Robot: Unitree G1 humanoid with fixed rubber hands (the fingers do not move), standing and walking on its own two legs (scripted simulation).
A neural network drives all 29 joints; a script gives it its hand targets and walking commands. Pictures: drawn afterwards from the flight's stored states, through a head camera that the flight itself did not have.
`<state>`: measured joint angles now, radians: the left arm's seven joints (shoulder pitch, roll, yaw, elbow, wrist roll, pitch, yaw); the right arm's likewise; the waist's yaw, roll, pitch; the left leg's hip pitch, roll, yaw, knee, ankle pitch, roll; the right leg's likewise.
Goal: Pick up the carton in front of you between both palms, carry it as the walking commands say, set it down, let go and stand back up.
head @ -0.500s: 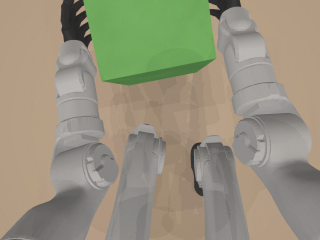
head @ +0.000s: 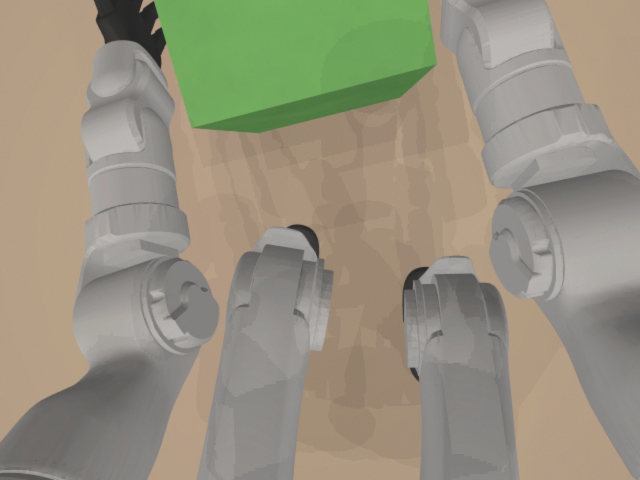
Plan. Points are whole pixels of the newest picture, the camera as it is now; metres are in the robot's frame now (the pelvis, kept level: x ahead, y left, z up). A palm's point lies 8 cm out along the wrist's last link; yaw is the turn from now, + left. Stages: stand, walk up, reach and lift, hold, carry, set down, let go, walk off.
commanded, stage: set down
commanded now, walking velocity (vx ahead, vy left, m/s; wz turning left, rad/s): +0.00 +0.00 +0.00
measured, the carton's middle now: (299, 14) +0.53 +0.13 -0.25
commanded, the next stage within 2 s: none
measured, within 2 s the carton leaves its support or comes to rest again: rests again in 0.38 s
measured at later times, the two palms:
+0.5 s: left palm (152, 60) +0.46 +0.27 -0.19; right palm out of the picture +0.57 -0.02 -0.19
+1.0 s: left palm (154, 70) +0.46 +0.27 -0.21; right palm out of the picture +0.57 -0.04 -0.21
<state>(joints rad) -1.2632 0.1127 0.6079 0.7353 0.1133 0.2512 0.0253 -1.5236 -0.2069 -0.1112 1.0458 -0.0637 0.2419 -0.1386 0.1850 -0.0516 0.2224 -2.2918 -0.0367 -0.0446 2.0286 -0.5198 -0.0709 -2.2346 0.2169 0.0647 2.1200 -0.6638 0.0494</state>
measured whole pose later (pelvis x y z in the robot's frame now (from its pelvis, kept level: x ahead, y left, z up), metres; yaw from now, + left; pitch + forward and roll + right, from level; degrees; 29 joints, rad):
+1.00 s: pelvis -0.01 -0.01 -0.02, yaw +1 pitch +38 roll +4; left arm -1.40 0.22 0.61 1.08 0.12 0.09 -0.01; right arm -1.61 -0.32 -0.01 1.19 0.00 0.14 -0.07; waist 0.19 -0.03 0.40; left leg -2.25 0.01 -0.02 2.10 -0.51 -0.06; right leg -2.21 0.15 0.03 2.21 -0.65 0.01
